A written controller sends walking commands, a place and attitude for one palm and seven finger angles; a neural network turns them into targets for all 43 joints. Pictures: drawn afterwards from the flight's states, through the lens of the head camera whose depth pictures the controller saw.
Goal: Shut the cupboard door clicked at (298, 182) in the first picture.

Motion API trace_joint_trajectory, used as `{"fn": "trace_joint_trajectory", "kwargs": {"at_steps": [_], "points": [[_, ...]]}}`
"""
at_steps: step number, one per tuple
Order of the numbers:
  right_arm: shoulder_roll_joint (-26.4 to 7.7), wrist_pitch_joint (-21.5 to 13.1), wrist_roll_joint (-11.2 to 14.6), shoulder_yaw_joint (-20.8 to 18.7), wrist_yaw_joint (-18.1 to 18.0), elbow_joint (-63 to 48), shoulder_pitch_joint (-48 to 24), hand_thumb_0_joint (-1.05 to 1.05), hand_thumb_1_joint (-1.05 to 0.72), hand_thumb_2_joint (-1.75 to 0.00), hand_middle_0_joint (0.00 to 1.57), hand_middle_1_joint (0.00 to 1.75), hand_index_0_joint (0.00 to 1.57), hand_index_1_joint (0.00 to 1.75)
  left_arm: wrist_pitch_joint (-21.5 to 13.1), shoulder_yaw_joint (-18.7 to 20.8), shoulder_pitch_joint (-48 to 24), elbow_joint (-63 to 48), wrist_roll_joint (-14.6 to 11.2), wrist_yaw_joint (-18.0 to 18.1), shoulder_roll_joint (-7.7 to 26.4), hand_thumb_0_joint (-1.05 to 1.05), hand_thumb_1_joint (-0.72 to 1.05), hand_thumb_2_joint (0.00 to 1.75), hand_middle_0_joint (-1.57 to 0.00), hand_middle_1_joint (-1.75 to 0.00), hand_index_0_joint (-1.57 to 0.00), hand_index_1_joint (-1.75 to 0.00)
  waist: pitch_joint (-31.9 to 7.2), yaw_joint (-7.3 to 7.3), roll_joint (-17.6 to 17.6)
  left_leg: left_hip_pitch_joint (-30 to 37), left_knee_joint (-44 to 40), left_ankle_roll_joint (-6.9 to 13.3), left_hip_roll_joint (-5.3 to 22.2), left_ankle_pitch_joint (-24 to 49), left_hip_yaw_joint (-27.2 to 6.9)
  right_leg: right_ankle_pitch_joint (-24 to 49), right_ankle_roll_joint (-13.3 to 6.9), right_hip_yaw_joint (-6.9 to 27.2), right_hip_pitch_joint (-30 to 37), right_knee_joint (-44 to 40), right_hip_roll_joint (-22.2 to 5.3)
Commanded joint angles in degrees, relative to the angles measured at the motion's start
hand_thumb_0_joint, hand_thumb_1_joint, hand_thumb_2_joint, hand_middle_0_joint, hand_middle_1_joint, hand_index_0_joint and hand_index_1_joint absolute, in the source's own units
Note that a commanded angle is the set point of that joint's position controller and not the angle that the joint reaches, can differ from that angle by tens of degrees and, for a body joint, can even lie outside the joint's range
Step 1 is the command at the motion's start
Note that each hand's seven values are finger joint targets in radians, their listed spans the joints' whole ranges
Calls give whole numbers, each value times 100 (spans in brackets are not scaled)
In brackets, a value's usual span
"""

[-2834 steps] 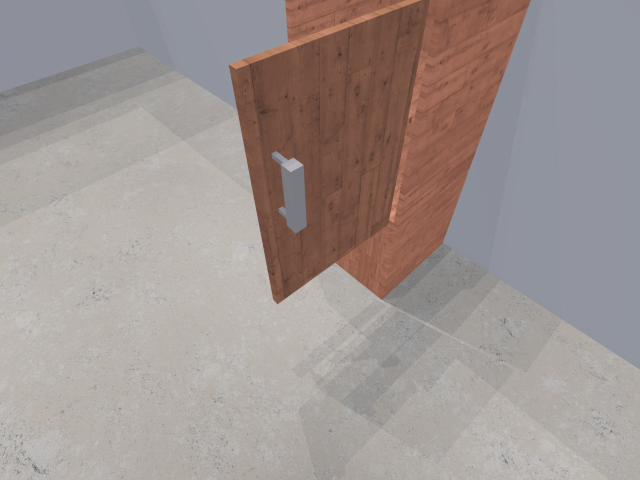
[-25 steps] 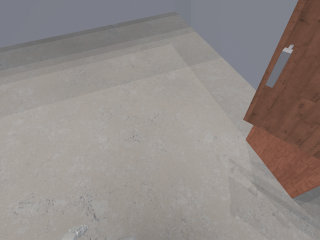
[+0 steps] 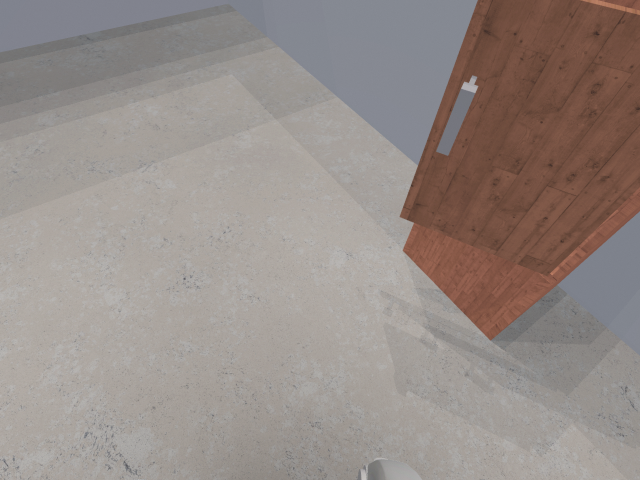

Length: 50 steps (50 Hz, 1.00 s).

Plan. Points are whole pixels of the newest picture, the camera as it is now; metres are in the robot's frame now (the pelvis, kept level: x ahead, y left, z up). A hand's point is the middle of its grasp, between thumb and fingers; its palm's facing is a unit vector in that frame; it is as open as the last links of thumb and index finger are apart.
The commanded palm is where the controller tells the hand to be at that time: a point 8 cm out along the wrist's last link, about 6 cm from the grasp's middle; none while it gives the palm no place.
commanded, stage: turn to face it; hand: left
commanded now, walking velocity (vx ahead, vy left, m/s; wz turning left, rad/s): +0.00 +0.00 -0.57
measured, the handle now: (458, 115) +0.77 -0.21 +0.02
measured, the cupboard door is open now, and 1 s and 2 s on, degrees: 29 29 29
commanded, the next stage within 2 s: take the last steps up to it in 0.54 s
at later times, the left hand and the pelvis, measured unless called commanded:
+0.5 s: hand out of the picture +0.13 +0.15 -0.17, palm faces -0.20 -0.96 -0.21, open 7.4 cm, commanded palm none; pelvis +0.01 -0.02 +0.00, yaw -13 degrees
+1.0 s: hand (260, 442) +0.18 +0.10 -0.16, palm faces -0.33 -0.91 -0.24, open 7.4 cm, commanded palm none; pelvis +0.04 -0.06 -0.01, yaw -21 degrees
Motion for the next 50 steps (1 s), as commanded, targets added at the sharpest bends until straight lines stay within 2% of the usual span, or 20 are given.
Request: {"fn": "trace_joint_trajectory", "kwargs": {"at_steps": [1,4,7,8,9,11,12,16,22,25,27,28,29,33,41,44,45,46,47,50], "points": [[-1301,-92,29,-415,-62,-189,363,0,-90,-90,20,30,20,30,-206,20,-417,-609,5,-38,210,0,90,90,-20,-30,-20,-30,-782,-354,1295,1115,-541,709,1324,2927,-468,114,-16,-300,27,-1031,-119],[-1418,-57,37,-473,5,-133,300,0,-90,-90,20,30,20,30,-240,1,-343,-585,1,-36,171,0,90,90,-20,-30,-20,-30,-724,-330,1435,770,-407,641,1400,2549,-337,330,-127,-504,611,-1773,-7],[-1364,-33,104,-489,59,-176,39,0,-90,-90,20,30,20,30,-333,81,391,-375,22,9,479,0,90,90,-20,-30,-20,-30,-907,122,817,-86,683,132,1074,1633,63,1882,-335,-281,2169,-3596,-140],[-945,-13,169,-405,85,-338,-25,0,-90,-90,20,30,20,30,-415,187,747,-271,90,86,1115,0,90,90,-20,-30,-20,-30,-1007,308,-999,-1240,1935,-250,327,-336,485,3103,-752,1436,2977,-4258,-1402],[-779,37,152,-315,68,-552,-373,0,-90,-90,20,30,20,30,-422,233,932,-181,26,174,1461,0,90,90,-20,-30,-20,-30,-821,431,-1752,-2044,3141,-369,-214,-2270,-21,4729,-1362,2505,2715,-4245,-2250],[-795,108,158,-307,38,-484,-379,0,-90,-90,20,30,20,30,-384,201,532,-292,9,279,1170,0,90,90,-20,-30,-20,-30,-542,211,-999,-2340,3842,-295,-1,-1616,-778,3628,-1579,2075,2293,-4326,-1983],[-826,101,139,-311,20,-362,-282,0,-90,-90,20,30,20,30,-402,168,248,-343,30,314,1026,0,90,90,-20,-30,-20,-30,-623,75,-1379,-2421,3893,-350,27,-1377,-809,3571,-1517,2042,2350,-4222,-1757],[-758,122,133,-287,104,-98,74,0,-90,-90,20,30,20,30,-448,42,-132,-461,33,316,761,0,90,90,-20,-30,-20,-30,-888,-188,-822,-1548,3235,-424,-117,-665,-623,3405,-1302,1173,1856,-4138,-1292],[-604,44,159,-249,94,-98,56,0,-90,-90,20,30,20,30,-427,82,51,-332,73,294,860,0,90,90,-20,-30,-20,-30,-830,-59,-788,-993,1438,-357,-393,-808,-474,3047,-1402,1616,1900,-4059,-1290],[-640,-56,173,-233,28,134,613,0,-90,-90,20,30,20,30,-381,46,-138,-283,-9,294,687,0,90,90,-20,-30,-20,-30,-828,-349,-621,470,-392,-278,-413,478,-508,2618,-941,1510,1053,-3548,-957],[-1454,-138,63,-349,-19,81,719,0,-90,-90,20,30,20,30,-334,-63,153,-375,-86,230,115,0,90,90,-20,-30,-20,-30,-844,-270,1769,916,-1232,478,1446,1295,-2490,224,-328,416,31,-2065,187],[-1499,-86,27,-344,-50,39,662,0,-90,-90,20,30,20,30,-315,-44,7,-396,-44,235,264,0,90,90,-20,-30,-20,-30,-636,-339,1675,418,-1353,957,1852,1494,-2688,-647,-285,367,99,-1061,158],[-1363,-86,-2,-296,-65,6,478,0,-90,-90,20,30,20,30,-287,-15,3,-371,-4,212,284,0,90,90,-20,-30,-20,-30,-514,-245,1225,62,-1368,1064,1700,1360,-2400,-519,-292,463,212,-459,60],[-1037,-147,-12,-211,-113,99,381,0,-90,-90,20,30,20,30,-261,-34,-6,-170,-3,142,104,0,90,90,-20,-30,-20,-30,-566,-154,1109,673,-917,855,1123,3103,-1331,-26,-168,235,0,-360,-54],[-1273,-176,-31,-402,-14,502,952,0,-90,-90,20,30,20,30,-355,-104,-554,-218,49,-75,21,0,90,90,-20,-30,-20,-30,-337,-522,1085,735,-1484,800,1388,-367,-1443,144,-284,-262,266,-1924,-124],[-1275,-181,9,-403,9,560,629,0,-90,-90,20,30,20,30,-423,-49,188,96,49,-95,38,0,90,90,-20,-30,-20,-30,-523,-112,760,100,-852,517,1082,-521,-891,1039,-354,-530,1739,-3430,103],[-1115,-198,48,-389,31,559,567,0,-90,-90,20,30,20,30,-481,16,614,263,56,-60,232,0,90,90,-20,-30,-20,-30,-622,86,210,-494,-201,308,726,-621,-508,1135,-466,-246,2625,-4050,-41],[-697,-222,136,-290,77,424,447,0,-90,-90,20,30,20,30,-566,106,1134,435,90,34,763,0,90,90,-20,-30,-20,-30,-757,329,-1183,-1711,1147,-3,33,-1222,234,320,-942,1393,3623,-4771,-1206],[-602,-200,94,-222,106,130,-132,0,-90,-90,20,30,20,30,-547,168,1387,535,41,124,1102,0,90,90,-20,-30,-20,-30,-336,546,-1707,-2582,2427,-114,-296,-2226,35,155,-1506,2620,3330,-5201,-2066],[-697,-175,51,-294,142,307,-108,0,-90,-90,20,30,20,30,-639,16,820,479,13,231,553,0,90,90,-20,-30,-20,-30,266,132,-1010,-2785,3375,-98,49,-1129,-626,114,-1664,2071,2480,-5264,-1761]]}}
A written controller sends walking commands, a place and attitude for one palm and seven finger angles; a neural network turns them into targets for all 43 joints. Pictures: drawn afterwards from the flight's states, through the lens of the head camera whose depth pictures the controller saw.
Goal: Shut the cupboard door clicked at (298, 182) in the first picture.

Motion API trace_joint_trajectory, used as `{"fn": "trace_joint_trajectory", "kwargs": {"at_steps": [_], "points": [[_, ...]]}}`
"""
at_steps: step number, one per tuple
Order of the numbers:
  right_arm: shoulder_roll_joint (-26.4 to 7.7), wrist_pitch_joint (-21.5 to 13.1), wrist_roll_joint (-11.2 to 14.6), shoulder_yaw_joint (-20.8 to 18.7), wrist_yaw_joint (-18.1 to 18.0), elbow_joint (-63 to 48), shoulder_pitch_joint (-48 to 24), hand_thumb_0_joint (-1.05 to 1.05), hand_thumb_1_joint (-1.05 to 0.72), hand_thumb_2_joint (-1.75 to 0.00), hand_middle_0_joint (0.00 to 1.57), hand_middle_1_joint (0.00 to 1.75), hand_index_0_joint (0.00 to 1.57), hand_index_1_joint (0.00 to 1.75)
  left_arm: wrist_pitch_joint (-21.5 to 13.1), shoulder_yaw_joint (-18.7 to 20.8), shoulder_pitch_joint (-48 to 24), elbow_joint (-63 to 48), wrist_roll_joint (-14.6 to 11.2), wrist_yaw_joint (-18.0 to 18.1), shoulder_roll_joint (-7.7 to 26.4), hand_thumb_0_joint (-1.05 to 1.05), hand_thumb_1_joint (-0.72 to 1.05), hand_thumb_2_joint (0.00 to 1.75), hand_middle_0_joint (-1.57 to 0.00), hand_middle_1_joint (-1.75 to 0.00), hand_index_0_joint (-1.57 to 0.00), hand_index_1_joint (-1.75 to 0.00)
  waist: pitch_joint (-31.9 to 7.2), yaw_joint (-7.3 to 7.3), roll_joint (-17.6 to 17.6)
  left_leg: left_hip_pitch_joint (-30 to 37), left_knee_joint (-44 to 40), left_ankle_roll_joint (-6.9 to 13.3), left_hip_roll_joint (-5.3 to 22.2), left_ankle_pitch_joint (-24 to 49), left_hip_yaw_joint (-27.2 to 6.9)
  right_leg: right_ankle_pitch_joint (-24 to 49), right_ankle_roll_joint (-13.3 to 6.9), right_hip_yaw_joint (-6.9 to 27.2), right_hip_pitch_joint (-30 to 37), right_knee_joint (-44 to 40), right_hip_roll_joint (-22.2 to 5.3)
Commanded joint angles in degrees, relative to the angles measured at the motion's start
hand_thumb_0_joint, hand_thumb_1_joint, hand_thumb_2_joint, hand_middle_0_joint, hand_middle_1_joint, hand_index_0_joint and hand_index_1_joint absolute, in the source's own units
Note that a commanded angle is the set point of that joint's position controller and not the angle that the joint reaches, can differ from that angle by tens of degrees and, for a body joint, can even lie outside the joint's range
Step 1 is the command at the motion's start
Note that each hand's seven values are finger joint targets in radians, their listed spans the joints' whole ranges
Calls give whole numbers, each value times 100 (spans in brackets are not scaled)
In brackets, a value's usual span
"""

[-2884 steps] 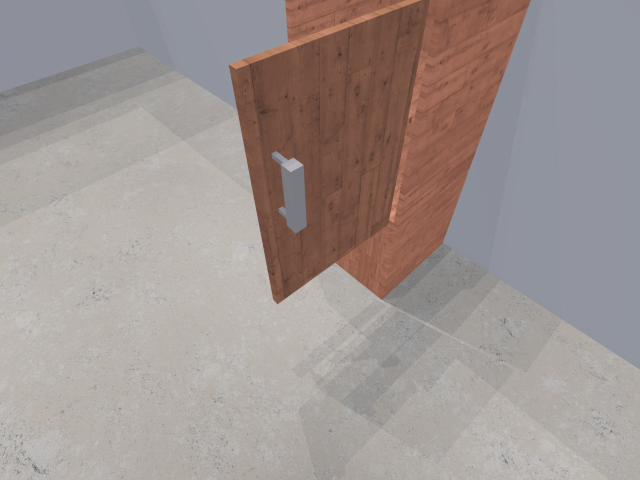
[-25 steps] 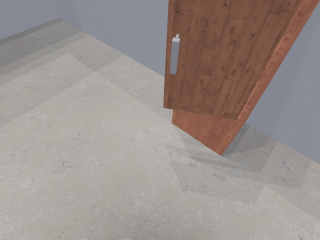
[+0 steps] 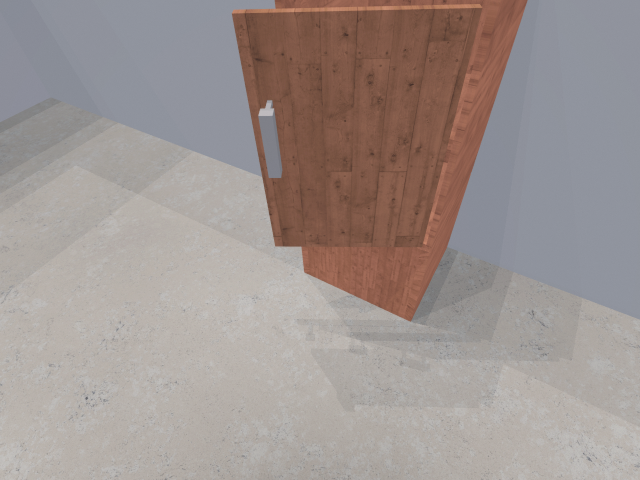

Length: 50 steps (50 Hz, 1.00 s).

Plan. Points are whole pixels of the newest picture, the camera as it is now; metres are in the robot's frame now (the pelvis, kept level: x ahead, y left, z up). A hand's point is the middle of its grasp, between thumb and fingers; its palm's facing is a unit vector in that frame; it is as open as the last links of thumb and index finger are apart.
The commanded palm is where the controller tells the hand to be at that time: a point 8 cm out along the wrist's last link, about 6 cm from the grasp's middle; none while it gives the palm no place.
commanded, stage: take the last steps up to it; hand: left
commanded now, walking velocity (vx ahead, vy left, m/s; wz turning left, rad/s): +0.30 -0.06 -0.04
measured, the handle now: (272, 139) +0.73 +0.13 +0.03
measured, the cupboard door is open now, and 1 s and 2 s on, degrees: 29 29 29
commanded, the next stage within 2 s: come to a stop and stand still in 0.56 s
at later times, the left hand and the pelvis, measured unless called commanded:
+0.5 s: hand out of the picture +0.16 +0.17 -0.17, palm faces +0.03 -0.99 -0.15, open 7.4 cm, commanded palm none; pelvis +0.16 +0.00 +0.01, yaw -1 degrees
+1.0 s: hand (254, 367) +0.33 +0.13 -0.15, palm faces +0.05 -0.97 -0.25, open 7.3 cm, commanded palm none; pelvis +0.26 -0.05 +0.01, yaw -1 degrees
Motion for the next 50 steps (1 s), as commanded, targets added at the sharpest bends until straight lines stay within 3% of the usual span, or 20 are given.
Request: {"fn": "trace_joint_trajectory", "kwargs": {"at_steps": [1,5,11,14,15,16,17,18,21,25,29,32,33,34,35,37,39,41,46,50], "points": [[-392,-271,-7,-97,77,-697,-889,0,-90,-90,20,30,20,30,-193,155,567,49,-15,208,810,0,90,90,-20,-30,-20,-30,682,302,-1323,-2094,1340,-7,83,413,-268,-406,-1046,1956,682,-2077,-1700],[-139,-225,-9,-59,160,-581,-606,0,-90,-90,20,30,20,30,-361,50,511,116,-31,201,644,0,90,90,-20,-30,-20,-30,532,33,-963,-1528,702,-120,-3,1206,-23,801,-943,1125,390,-2125,-1392],[-8,-387,28,-2,180,-751,-1111,0,-90,-90,20,30,20,30,-421,44,1029,563,8,232,723,0,90,90,-20,-30,-20,-30,293,238,-784,-1259,-862,-3,-181,1181,211,2311,-953,1160,1312,-1627,-1489],[-101,-479,4,-16,97,-477,-342,0,-90,-90,20,30,20,30,-412,58,854,635,-49,231,708,0,90,90,-20,-30,-20,-30,54,-189,-647,150,-1869,128,-526,1798,475,3290,-654,707,1023,-519,-1142],[-347,-530,-32,-65,52,-259,297,0,-90,-90,20,30,20,30,-408,38,929,620,-78,223,542,0,90,90,-20,-30,-20,-30,-304,-405,-206,1368,-2115,269,-309,2305,54,3109,-437,493,369,534,-865],[-911,-565,-104,-196,-16,-105,967,0,-90,-90,20,30,20,30,-383,-12,1179,537,-92,200,243,0,90,90,-20,-30,-20,-30,-785,-536,890,2628,-2274,814,1033,2639,-1750,1045,-149,94,-1030,1956,-265],[-1160,-501,-75,-215,-76,-63,1366,0,-90,-90,20,30,20,30,-383,-86,914,320,-110,180,240,0,90,90,-20,-30,-20,-30,-765,-641,1261,2805,-3102,1389,1989,2783,-3028,-1447,-78,156,-1827,3383,121],[-1085,-428,-35,-182,-83,-150,970,0,-90,-90,20,30,20,30,-337,-38,720,265,-33,192,344,0,90,90,-20,-30,-20,-30,-279,-471,609,1971,-3395,1528,2029,1729,-2864,-1515,-147,551,-1947,3852,-176],[-430,-487,-15,-28,-112,-378,49,0,-90,-90,20,30,20,30,-230,6,423,268,41,94,215,0,90,90,-20,-30,-20,-30,677,-88,247,446,-3858,1126,1448,1017,-1912,-535,-4,636,-1957,3684,-626],[-360,-518,-18,-47,-107,-348,-96,0,-90,-90,20,30,20,30,-112,6,599,269,26,70,-64,0,90,90,-20,-30,-20,-30,70,108,189,601,-3666,1004,972,1971,-691,-93,138,293,-1332,2232,-570],[-474,-420,-9,-92,-59,-320,-293,0,-90,-90,20,30,20,30,-81,3,420,157,21,57,1,0,90,90,-20,-30,-20,-30,303,187,349,213,-3654,979,883,1192,-465,328,201,6,-787,1160,-441],[-436,-357,19,-102,-11,-266,-388,0,-90,-90,20,30,20,30,-138,62,782,265,44,64,207,0,90,90,-20,-30,-20,-30,219,420,-65,-73,-2944,678,553,767,-166,796,221,-127,176,194,-188],[-303,-350,49,-76,10,-239,-385,0,-90,-90,20,30,20,30,-185,94,1036,353,47,94,389,0,90,90,-20,-30,-20,-30,183,546,-422,-304,-2383,482,216,533,83,727,176,210,588,-269,-335],[-11,-339,90,-6,28,-288,-300,0,-90,-90,20,30,20,30,-282,131,1282,424,74,157,722,0,90,90,-20,-30,-20,-30,113,630,-1471,-858,-1373,202,-396,57,475,745,-98,1472,940,-974,-1172],[123,-278,121,43,33,-375,-103,0,-90,-90,20,30,20,30,-305,143,1296,404,33,203,1111,0,90,90,-20,-30,-20,-30,-89,519,-2171,-841,-430,97,-583,-810,363,940,-563,2534,813,-1735,-2178],[203,-204,117,69,-17,-249,-7,0,-90,-90,20,30,20,30,-306,44,631,236,26,282,913,0,90,90,-20,-30,-20,-30,33,213,-1226,-351,-43,57,-348,-485,-177,2922,-739,2213,217,-1553,-2102],[20,-150,208,71,-87,-107,68,0,-90,-90,20,30,20,30,-307,27,444,237,13,379,839,0,90,90,-20,-30,-20,-30,-443,210,-1599,-373,105,-21,-320,-392,-404,5709,-858,1740,780,-764,-2110],[-18,-48,222,33,-92,-162,-134,0,-90,-90,20,30,20,30,-229,79,485,248,9,443,892,0,90,90,-20,-30,-20,-30,-632,307,-1258,-529,301,-102,-486,-343,-368,6438,-967,1485,1133,-592,-2162],[-112,182,133,-74,-2,-489,-656,0,-90,-90,20,30,20,30,-100,187,383,126,-2,503,1017,0,90,90,-20,-30,-20,-30,-518,380,-917,-965,1239,-248,-681,224,-536,5732,-954,1246,838,-776,-2182],[-154,183,123,-97,49,-691,-819,0,-90,-90,20,30,20,30,-55,193,154,-62,43,499,995,0,90,90,-20,-30,-20,-30,-546,319,-1351,-778,732,-263,-662,395,-537,4817,-882,1078,629,-839,-2036]]}}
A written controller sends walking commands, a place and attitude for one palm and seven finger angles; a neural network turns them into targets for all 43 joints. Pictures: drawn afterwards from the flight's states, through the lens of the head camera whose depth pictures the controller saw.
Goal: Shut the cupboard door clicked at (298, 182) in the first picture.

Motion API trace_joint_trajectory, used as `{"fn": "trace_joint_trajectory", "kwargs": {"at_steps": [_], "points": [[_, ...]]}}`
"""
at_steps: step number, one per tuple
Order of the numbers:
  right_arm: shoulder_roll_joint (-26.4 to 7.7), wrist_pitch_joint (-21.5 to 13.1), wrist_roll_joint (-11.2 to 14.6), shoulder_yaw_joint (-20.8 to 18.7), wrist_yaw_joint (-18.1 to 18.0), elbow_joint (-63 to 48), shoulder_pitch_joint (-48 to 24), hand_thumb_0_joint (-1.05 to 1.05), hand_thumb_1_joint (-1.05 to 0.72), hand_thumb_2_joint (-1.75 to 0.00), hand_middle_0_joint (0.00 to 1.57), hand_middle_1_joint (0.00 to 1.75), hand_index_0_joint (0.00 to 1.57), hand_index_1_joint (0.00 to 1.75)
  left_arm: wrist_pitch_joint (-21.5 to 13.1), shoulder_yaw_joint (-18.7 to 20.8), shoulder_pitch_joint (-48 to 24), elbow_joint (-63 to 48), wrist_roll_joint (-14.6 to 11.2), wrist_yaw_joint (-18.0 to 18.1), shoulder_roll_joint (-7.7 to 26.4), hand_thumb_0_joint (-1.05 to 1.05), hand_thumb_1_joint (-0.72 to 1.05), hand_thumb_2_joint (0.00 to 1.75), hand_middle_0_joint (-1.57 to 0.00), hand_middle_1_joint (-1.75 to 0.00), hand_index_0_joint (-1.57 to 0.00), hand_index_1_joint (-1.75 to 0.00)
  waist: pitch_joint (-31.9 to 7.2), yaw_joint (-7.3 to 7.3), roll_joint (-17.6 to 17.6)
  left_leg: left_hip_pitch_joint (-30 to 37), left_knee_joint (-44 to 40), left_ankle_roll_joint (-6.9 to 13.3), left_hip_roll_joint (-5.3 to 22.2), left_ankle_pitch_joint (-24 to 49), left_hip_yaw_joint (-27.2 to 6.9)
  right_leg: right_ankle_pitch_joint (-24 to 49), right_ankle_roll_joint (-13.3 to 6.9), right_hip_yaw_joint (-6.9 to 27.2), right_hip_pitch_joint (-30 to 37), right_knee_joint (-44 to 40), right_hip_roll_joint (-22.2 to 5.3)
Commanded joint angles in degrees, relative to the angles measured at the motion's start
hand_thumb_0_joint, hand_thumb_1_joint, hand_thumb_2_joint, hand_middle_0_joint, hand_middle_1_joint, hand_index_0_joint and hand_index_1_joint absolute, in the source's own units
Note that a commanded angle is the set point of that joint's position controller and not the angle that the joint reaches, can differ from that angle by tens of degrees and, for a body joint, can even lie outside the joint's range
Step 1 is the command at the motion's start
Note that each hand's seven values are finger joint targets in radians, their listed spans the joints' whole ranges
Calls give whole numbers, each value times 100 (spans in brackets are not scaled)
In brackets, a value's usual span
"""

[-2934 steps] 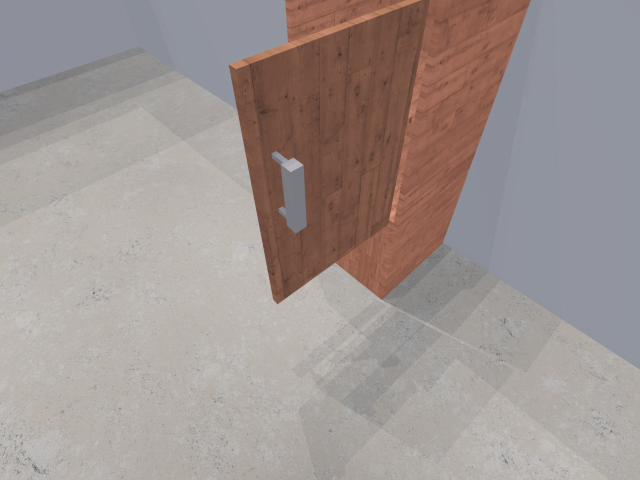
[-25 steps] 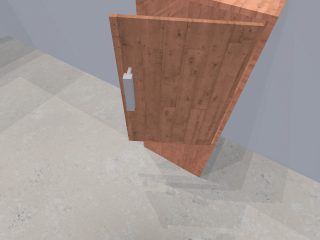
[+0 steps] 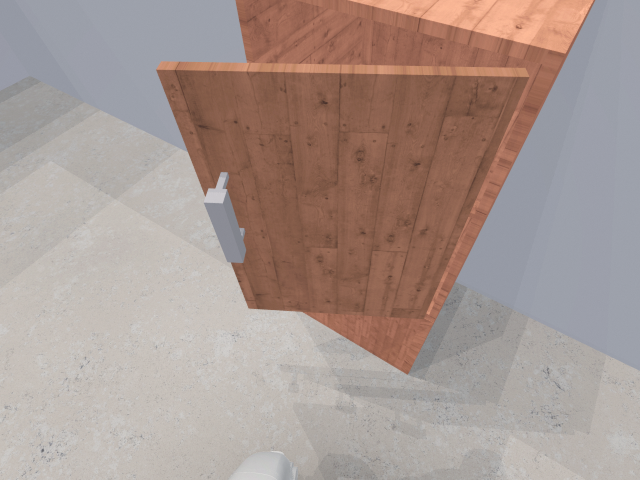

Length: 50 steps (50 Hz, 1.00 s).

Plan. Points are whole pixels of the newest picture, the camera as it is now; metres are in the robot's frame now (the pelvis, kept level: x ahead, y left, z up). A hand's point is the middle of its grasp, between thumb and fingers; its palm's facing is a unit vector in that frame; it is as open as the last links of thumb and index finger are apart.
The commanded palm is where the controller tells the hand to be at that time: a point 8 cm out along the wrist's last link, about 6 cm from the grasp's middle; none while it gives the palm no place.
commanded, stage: come to a stop and stand still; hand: left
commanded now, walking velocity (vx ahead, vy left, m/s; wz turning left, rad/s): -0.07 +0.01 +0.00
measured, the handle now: (230, 218) +0.46 +0.18 +0.01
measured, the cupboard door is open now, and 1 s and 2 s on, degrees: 29 29 29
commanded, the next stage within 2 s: look again from close up in 1.06 s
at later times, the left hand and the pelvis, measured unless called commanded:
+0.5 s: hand out of the picture -0.01 +0.25 -0.18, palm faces +0.00 -0.98 -0.19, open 7.4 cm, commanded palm none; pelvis -0.03 +0.05 +0.00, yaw -2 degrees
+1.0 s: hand out of the picture -0.01 +0.18 -0.18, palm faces +0.03 -0.98 -0.19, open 7.3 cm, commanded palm none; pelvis -0.04 +0.00 +0.00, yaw +0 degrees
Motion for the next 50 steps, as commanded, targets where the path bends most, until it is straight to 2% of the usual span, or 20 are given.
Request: {"fn": "trace_joint_trajectory", "kwargs": {"at_steps": [1,4,6,7,8,9,10,11,14,21,25,28,29,30,31,33,36,39,42,50], "points": [[-255,-67,32,-68,50,-355,323,0,-90,-90,20,30,20,30,-15,304,342,-295,71,82,1219,0,90,90,-20,-30,-20,-30,-1027,2,-1140,191,-448,13,149,131,-174,3726,-990,965,892,-328,-1540],[-261,-145,56,-62,45,-406,432,0,-90,-90,20,30,20,30,25,328,210,-393,109,32,1278,0,90,90,-20,-30,-20,-30,-946,-110,-1392,785,-1567,97,146,304,-60,2713,-871,1010,515,-238,-1409],[-266,-233,43,-41,42,-274,794,0,-90,-90,20,30,20,30,82,288,142,-381,71,-5,1189,0,90,90,-20,-30,-20,-30,-912,-321,-1129,1818,-3010,146,166,1535,67,1188,-432,857,-162,120,-1030],[-578,-315,16,-63,30,-270,876,0,-90,-90,20,30,20,30,136,221,362,-424,14,-16,913,0,90,90,-20,-30,-20,-30,-1005,-289,71,2259,-3598,246,757,1868,-503,-190,-134,592,-590,712,-553],[-1078,-356,-56,-142,-9,-429,711,0,-90,-90,20,30,20,30,197,153,577,-459,-40,-24,571,0,90,90,-20,-30,-20,-30,-814,-236,1604,1594,-4194,684,2012,2418,-1887,-2034,265,179,-890,1498,133],[-1162,-309,-104,-115,-75,-544,403,0,-90,-90,20,30,20,30,260,150,424,-488,-23,3,698,0,90,90,-20,-30,-20,-30,-441,-279,1421,635,-4444,1154,2261,2066,-2111,-2285,217,668,-550,2183,246],[-1102,-324,-140,-20,-90,-638,20,0,-90,-90,20,30,20,30,242,168,539,-490,-24,-55,664,0,90,90,-20,-30,-20,-30,-271,-67,990,117,-4573,1354,2218,911,-1803,-1954,170,724,-286,2476,124],[-914,-384,-165,-5,-138,-635,-98,0,-90,-90,20,30,20,30,277,188,602,-393,39,-86,675,0,90,90,-20,-30,-20,-30,-150,-20,967,418,-4604,1290,1961,1064,-1913,-1787,161,679,-704,2822,227],[-835,-388,-127,19,-217,-532,103,0,-90,-90,20,30,20,30,288,270,677,-217,14,-185,850,0,90,90,-20,-30,-20,-30,-300,-81,855,1136,-4426,1020,1702,1407,-1374,-1175,245,947,-1151,3365,294],[-766,-442,-104,-93,-293,-159,1010,0,-90,-90,20,30,20,30,241,193,322,-350,13,-250,696,0,90,90,-20,-30,-20,-30,-702,-444,800,2474,-4030,1278,1922,3186,-1309,-1446,294,682,-1325,2585,223],[-909,-403,-118,-141,-259,-57,954,0,-90,-90,20,30,20,30,247,133,408,-294,-24,-256,531,0,90,90,-20,-30,-20,-30,-729,-389,1023,2006,-3986,1262,1828,2925,-1222,-1609,204,385,-413,1488,281],[-842,-389,-49,-137,-225,-6,717,0,-90,-90,20,30,20,30,195,148,978,-53,-40,-233,511,0,90,90,-20,-30,-20,-30,-741,-64,802,1189,-3753,943,1426,2055,-912,-277,133,199,878,-81,385],[-659,-384,-1,-108,-195,5,737,0,-90,-90,20,30,20,30,155,167,1123,4,-14,-191,675,0,90,90,-20,-30,-20,-30,-712,-7,320,761,-3502,704,1107,1515,-655,-74,83,502,1346,-676,163],[-335,-370,43,-48,-164,-15,733,0,-90,-90,20,30,20,30,98,194,1079,38,23,-142,960,0,90,90,-20,-30,-20,-30,-564,-46,-611,303,-3025,377,574,684,-124,-520,-196,1425,1355,-1130,-623],[-71,-333,18,53,-121,-62,652,0,-90,-90,20,30,20,30,70,196,793,-9,7,-124,1197,0,90,90,-20,-30,-20,-30,-262,-111,-1229,486,-2677,255,378,196,138,-1111,-504,1738,556,-1551,-1195],[-79,-309,-46,48,-33,-6,754,0,-90,-90,20,30,20,30,76,117,331,-137,24,-133,1119,0,90,90,-20,-30,-20,-30,-144,-262,-698,857,-2182,282,297,307,152,-1442,-660,1518,-121,-1418,-1036],[-77,-362,-41,97,-80,304,1055,0,-90,-90,20,30,20,30,-52,25,341,66,-54,-96,792,0,90,90,-20,-30,-20,-30,-123,-302,-1121,1053,-2586,280,464,1173,19,763,-570,989,292,-809,-676],[-219,-477,-22,144,-122,526,1280,0,-90,-90,20,30,20,30,-65,-35,487,139,-120,-76,561,0,90,90,-20,-30,-20,-30,-363,-239,-274,1597,-3392,367,759,2743,-333,763,-181,684,437,-387,-220],[-217,-477,-2,154,-145,601,1064,0,-90,-90,20,30,20,30,-6,-27,592,262,-99,-74,616,0,90,90,-20,-30,-20,-30,-115,-136,333,1470,-3568,388,773,2518,-339,392,-108,727,509,-550,-176],[-140,-434,-1,149,-144,632,1054,0,-90,-90,20,30,20,30,-60,-47,673,368,-93,-76,604,0,90,90,-20,-30,-20,-30,-219,-192,-148,1708,-3643,333,685,2025,-188,209,-104,842,538,-890,-217]]}}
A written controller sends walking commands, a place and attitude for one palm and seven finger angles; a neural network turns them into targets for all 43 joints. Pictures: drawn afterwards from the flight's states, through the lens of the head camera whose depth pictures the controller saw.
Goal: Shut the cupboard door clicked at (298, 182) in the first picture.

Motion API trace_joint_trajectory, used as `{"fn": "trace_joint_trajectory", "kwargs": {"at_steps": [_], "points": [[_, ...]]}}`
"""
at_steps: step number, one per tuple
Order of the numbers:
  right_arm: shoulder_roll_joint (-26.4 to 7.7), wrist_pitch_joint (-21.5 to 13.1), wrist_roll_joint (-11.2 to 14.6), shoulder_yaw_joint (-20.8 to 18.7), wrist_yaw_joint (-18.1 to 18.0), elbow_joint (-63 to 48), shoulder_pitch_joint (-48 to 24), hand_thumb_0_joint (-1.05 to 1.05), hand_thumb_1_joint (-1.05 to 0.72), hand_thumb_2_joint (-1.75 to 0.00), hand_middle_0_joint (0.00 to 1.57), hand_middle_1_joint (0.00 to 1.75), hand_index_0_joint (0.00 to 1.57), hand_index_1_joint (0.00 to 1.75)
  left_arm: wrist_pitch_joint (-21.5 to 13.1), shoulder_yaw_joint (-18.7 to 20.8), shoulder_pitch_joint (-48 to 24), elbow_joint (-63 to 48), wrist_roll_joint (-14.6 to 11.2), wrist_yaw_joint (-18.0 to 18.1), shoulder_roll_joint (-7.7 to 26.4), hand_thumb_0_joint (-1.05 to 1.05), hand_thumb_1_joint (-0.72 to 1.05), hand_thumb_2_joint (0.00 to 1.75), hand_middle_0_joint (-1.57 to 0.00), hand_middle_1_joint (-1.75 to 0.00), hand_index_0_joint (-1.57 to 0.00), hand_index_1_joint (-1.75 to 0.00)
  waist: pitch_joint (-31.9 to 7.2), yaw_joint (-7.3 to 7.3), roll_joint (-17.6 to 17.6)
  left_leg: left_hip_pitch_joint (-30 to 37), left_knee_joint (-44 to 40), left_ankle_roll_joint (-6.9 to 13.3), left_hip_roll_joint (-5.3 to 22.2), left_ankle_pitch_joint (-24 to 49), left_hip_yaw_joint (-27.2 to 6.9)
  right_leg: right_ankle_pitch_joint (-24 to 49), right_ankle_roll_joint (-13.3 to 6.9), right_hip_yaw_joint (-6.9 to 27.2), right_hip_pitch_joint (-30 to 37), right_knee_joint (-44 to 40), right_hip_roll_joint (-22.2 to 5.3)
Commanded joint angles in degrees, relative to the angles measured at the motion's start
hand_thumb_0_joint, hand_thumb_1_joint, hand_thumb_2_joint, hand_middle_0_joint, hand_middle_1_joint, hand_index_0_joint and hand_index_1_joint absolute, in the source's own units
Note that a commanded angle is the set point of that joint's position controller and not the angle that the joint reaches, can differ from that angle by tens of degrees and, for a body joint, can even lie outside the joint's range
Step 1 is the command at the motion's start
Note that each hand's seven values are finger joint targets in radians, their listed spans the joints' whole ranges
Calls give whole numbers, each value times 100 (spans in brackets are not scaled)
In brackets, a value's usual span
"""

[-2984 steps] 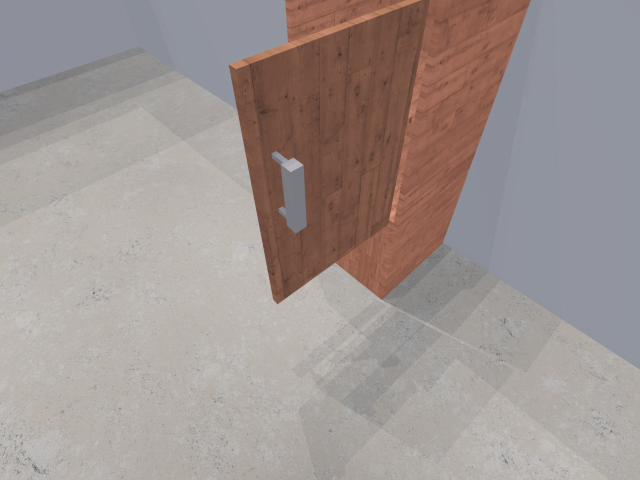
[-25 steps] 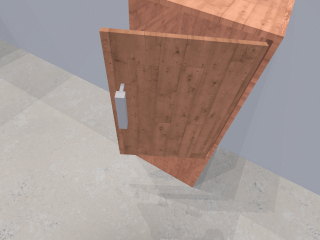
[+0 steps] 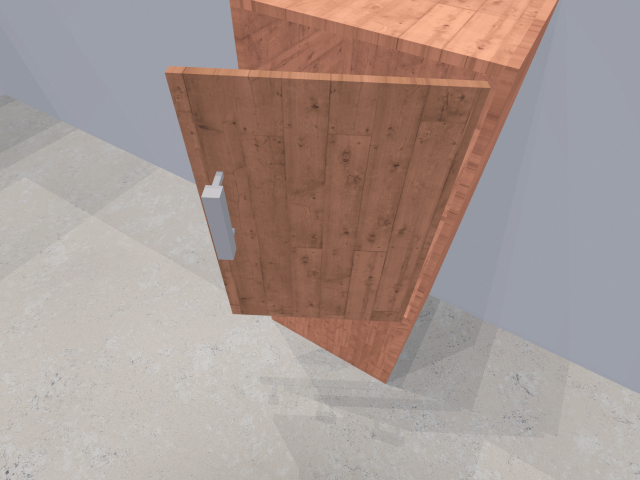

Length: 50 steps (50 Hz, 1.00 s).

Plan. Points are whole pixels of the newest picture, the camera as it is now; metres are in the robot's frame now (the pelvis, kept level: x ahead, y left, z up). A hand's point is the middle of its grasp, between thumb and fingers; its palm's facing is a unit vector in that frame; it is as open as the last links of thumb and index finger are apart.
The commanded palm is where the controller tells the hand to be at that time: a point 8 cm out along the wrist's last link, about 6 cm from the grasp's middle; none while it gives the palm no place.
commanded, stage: come to a stop and stand still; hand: left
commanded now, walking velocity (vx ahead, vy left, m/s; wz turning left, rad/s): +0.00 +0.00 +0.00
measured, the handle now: (223, 216) +0.50 +0.19 +0.02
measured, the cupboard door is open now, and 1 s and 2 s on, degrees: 29 29 29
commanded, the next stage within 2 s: look again from close up in 0.06 s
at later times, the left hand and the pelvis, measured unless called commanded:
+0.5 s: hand out of the picture +0.01 +0.20 -0.18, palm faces +0.01 -0.97 -0.23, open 7.4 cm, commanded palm none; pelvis +0.01 +0.03 -0.01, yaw -1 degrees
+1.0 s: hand (160, 395) +0.21 +0.21 +0.00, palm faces +0.17 -0.98 -0.08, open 7.0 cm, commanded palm +0.11 +0.26 -0.06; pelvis -0.01 +0.02 -0.03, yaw +0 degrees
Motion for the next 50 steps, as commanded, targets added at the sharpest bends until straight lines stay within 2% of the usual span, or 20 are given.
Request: {"fn": "trace_joint_trajectory", "kwargs": {"at_steps": [1,7,8,9,10,11,13,20,37,38,39,40,41,42,43,44,45,46,48,50], "points": [[-659,-64,38,-114,-39,-120,297,0,-90,-90,20,30,20,30,-111,83,368,-112,33,21,495,0,90,90,-20,-30,-20,-30,119,6,-93,255,-296,195,244,589,-182,747,-107,560,-396,-709,-621],[-659,-79,42,-96,-49,-94,259,0,-90,-90,20,30,20,30,-135,61,537,-16,41,39,408,0,90,90,-20,-30,-20,-30,167,-7,-152,361,-344,209,259,766,-178,1047,-94,557,-403,-680,-628],[-774,-244,74,-91,16,-518,-325,0,-90,-90,20,30,20,30,-372,22,1118,131,154,309,497,0,90,90,-20,-30,-20,-30,172,227,119,-84,1105,120,206,989,79,3947,172,974,-437,-429,-1042],[-443,-196,64,-54,56,-711,38,0,-90,-90,20,30,20,30,-424,73,836,-153,106,272,825,0,90,90,-20,-30,-20,-30,-215,-144,41,-310,902,218,5,-471,-67,3594,-118,1020,-136,-191,-1221],[-475,-186,45,-78,46,-642,148,0,-90,-90,20,30,20,30,-413,36,671,-230,88,208,746,0,90,90,-20,-30,-20,-30,-266,-159,379,-121,635,233,-3,-420,-24,2668,-251,892,-299,-122,-1123],[-447,-227,25,-65,65,-608,279,0,-90,-90,20,30,20,30,-426,30,558,-216,95,191,681,0,90,90,-20,-30,-20,-30,-375,-164,536,39,476,218,64,312,-81,2423,-270,631,-360,66,-926],[-658,-250,35,-67,43,-694,335,0,-90,-90,20,30,20,30,-389,7,724,-265,80,172,516,0,90,90,-20,-30,-20,-30,-441,-112,231,53,466,335,231,918,-286,1517,-183,494,-419,205,-604],[-800,-237,25,-66,38,-809,173,0,-90,-90,20,30,20,30,-222,-63,716,-282,96,107,461,0,90,90,-20,-30,-20,-30,385,6,-143,-318,-3,427,188,148,-430,-76,-83,506,-959,89,-463],[-1074,-306,32,-74,14,-583,-4,0,-90,-90,20,30,20,30,-219,12,455,-356,80,77,922,0,90,90,-20,-30,-20,-30,-228,82,41,167,41,459,223,1250,-297,1192,-48,489,-454,231,-611],[-1064,-272,102,-83,54,-928,-365,0,-90,-90,20,30,20,30,-282,-13,923,-225,120,303,715,0,90,90,-20,-30,-20,-30,116,203,-388,-205,1202,287,325,1582,-129,2924,80,876,-662,-73,-916],[-2127,-1390,147,-343,-458,-2193,253,0,-90,-90,20,30,20,30,-1949,2910,-4291,-9550,-503,383,4676,0,90,90,-20,-30,-20,-30,-2123,-646,139,1688,1371,453,-11,2285,-257,3054,-5,50,-674,1475,-329],[-1427,-1868,496,22,-614,-2300,-273,0,-90,-90,20,30,20,30,-1348,302,321,-7062,-619,293,1201,0,90,90,-22,-32,-22,-32,-2723,-49,2486,2144,915,370,-15,3151,-351,1219,73,-315,-1415,2200,-68],[-1317,-2016,354,-14,-546,-2199,-330,0,-90,-90,20,30,20,30,-1074,644,330,-7259,-894,521,1163,0,90,90,-24,-34,-24,-34,-2572,185,1994,1624,741,95,47,3779,-366,391,-17,-408,-1234,1772,-61],[-1020,-2059,357,-85,-301,-2082,-288,0,-90,-90,20,30,20,30,-534,-188,1487,-6081,-856,417,-397,0,90,90,-25,-36,-25,-36,-1681,-138,1395,889,484,163,23,3125,-383,197,87,-391,-1675,1416,-101],[-1330,-2116,359,-302,-169,-2448,-211,0,-90,-90,20,30,20,30,-756,25,269,-7003,-885,386,69,0,90,90,-27,-38,-27,-38,-959,-221,988,131,723,169,-49,1934,-391,533,62,-332,-1694,1207,-153],[-1312,-2161,282,-371,-157,-2665,-368,0,-90,-90,20,30,20,30,-966,414,650,-6635,-852,275,330,0,90,90,-29,-40,-29,-40,-601,-184,505,-496,976,216,-212,1109,-324,576,44,-403,-1890,1078,-161],[-1273,-2159,246,-389,-133,-2720,-501,0,-90,-90,20,30,20,30,-1223,633,1320,-5908,-895,112,336,0,90,90,-31,-42,-31,-42,-18,-78,-300,-1150,1160,221,-309,565,-312,369,49,-463,-2255,1117,-123],[-1239,-2101,274,-472,-70,-2851,-566,0,-90,-90,20,30,20,30,-1505,981,2250,-5139,-972,-138,329,0,90,90,-33,-44,-33,-44,154,148,-823,-1574,1345,193,-372,504,-285,409,21,-485,-2332,1244,-107],[-1184,-2013,172,-538,64,-3080,-727,0,-90,-90,20,30,20,30,-2406,1141,2934,-4720,-1260,-852,36,0,90,90,-36,-48,-36,-48,-268,388,-1883,-2321,2035,119,-422,475,-194,820,53,-501,-2707,2050,-77],[-1214,-1995,164,-593,139,-3319,-862,0,-90,-90,20,30,20,30,-3276,1324,2884,-4812,-1554,-1659,182,0,90,90,-40,-52,-40,-52,-847,490,-1928,-2843,2556,72,-512,110,-86,1065,114,-212,-2825,2574,-185]]}}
